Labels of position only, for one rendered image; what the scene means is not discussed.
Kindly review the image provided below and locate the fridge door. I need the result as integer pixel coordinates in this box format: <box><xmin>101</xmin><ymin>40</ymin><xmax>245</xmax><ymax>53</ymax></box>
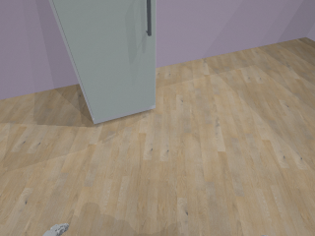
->
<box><xmin>53</xmin><ymin>0</ymin><xmax>156</xmax><ymax>120</ymax></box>

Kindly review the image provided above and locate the robot left hand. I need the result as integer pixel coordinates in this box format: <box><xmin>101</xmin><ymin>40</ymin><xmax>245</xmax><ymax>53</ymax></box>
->
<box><xmin>42</xmin><ymin>223</ymin><xmax>69</xmax><ymax>236</ymax></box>

